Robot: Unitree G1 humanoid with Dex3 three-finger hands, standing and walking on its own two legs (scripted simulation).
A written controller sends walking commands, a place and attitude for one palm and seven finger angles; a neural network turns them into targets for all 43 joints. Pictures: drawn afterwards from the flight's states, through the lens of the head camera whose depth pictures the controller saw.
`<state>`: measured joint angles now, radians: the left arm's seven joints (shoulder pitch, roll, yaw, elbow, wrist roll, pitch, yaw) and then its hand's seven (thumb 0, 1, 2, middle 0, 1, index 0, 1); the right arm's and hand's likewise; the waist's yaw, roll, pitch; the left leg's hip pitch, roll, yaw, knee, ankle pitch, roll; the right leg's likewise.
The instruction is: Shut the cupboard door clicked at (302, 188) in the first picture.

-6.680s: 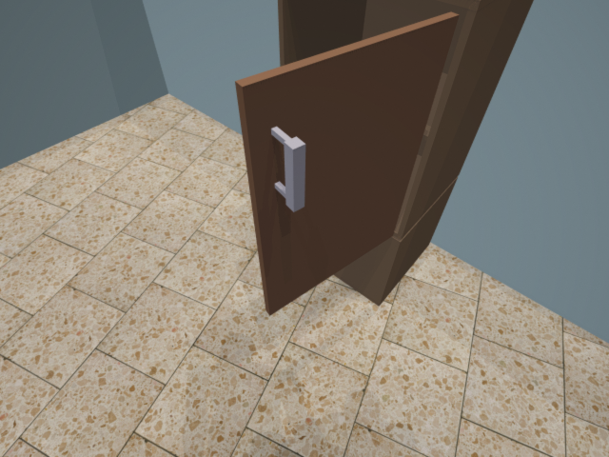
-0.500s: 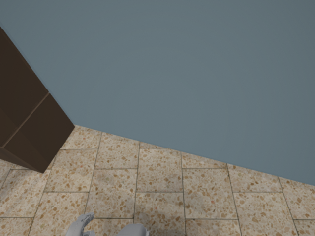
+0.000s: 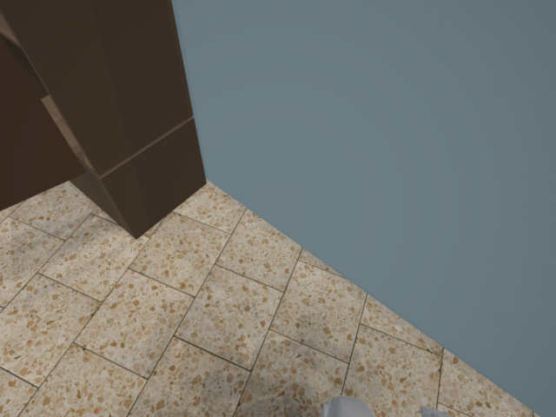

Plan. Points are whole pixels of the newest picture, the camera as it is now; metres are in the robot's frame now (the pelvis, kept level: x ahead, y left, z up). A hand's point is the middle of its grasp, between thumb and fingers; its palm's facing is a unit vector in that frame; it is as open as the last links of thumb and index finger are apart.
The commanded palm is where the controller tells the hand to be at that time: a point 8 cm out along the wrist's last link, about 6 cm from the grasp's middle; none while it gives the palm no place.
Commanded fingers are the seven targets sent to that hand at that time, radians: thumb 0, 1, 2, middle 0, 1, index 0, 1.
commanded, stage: turn to face it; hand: left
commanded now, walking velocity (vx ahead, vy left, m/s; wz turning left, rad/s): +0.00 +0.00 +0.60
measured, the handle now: out of the picture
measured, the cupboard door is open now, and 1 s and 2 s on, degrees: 78 78 78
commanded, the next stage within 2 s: take the last steps up to it in 1.12 s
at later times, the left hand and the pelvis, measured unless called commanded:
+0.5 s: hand out of the picture +0.03 +0.16 -0.15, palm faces +0.33 -0.92 -0.23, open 7.3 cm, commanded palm none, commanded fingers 0.00 0.90 0.90 -0.20 -0.30 -0.20 -0.30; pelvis +0.01 -0.04 +0.00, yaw +20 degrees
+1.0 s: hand out of the picture +0.00 +0.19 -0.16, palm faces +0.55 -0.79 -0.26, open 7.4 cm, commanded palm none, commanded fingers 0.00 0.90 0.90 -0.20 -0.30 -0.20 -0.30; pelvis +0.03 -0.03 +0.00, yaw +33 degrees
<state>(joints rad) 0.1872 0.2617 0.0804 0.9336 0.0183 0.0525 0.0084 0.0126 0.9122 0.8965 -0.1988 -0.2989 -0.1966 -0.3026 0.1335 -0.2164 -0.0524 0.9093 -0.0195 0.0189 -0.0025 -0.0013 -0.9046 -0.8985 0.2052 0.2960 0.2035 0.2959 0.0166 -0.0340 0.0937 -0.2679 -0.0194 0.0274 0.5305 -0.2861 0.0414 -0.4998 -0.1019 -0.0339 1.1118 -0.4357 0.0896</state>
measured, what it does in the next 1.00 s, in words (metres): steps on the spot, turning left: right foot, then left foot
